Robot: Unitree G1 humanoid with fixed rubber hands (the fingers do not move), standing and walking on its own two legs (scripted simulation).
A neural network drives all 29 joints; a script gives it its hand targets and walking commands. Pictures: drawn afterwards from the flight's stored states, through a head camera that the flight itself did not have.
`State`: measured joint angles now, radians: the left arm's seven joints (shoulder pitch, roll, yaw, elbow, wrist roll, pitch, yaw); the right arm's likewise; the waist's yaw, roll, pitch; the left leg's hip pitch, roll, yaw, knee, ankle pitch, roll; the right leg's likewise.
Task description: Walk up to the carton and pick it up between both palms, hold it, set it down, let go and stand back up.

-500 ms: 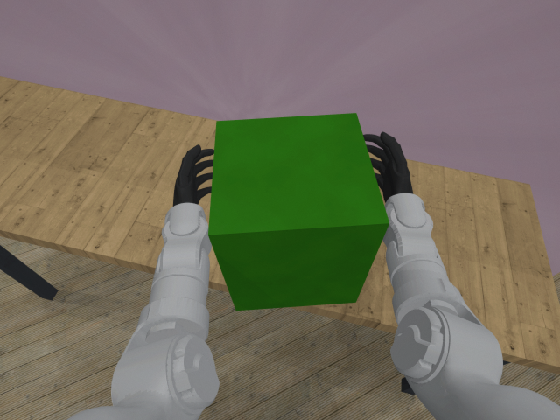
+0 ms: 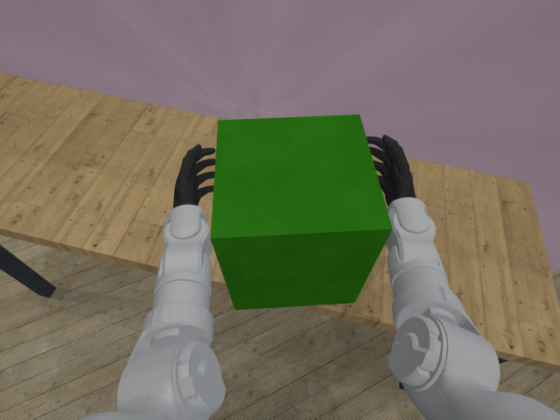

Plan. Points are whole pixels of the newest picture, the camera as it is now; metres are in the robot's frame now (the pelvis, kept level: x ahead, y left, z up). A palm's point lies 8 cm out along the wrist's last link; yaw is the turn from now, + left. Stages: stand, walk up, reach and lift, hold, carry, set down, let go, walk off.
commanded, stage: set down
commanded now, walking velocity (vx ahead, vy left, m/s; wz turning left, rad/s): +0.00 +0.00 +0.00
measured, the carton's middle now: (292, 219) +0.40 +0.01 +0.00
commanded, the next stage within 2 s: none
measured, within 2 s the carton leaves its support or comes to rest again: rests again in 0.80 s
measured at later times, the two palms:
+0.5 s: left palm (189, 202) +0.38 +0.17 +0.05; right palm (398, 193) +0.42 -0.14 +0.07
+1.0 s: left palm (191, 197) +0.40 +0.17 +0.04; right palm (391, 189) +0.44 -0.14 +0.06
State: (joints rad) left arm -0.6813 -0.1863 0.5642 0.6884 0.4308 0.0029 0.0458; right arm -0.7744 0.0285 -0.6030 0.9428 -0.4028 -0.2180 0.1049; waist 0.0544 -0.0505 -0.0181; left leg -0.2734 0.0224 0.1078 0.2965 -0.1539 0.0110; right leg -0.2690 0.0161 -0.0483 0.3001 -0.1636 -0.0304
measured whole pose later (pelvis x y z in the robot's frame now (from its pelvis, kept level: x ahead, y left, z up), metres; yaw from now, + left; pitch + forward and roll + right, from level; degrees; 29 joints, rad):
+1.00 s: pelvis -0.01 +0.00 -0.01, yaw -2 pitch +16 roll -1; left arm -0.84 0.01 0.30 1.11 0.15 -0.16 0.20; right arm -0.93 -0.17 -0.15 1.27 0.04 -0.19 -0.01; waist 0.10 -0.04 -0.16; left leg -0.54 0.07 0.12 0.46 -0.19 0.01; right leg -0.51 0.05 -0.03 0.39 -0.17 -0.04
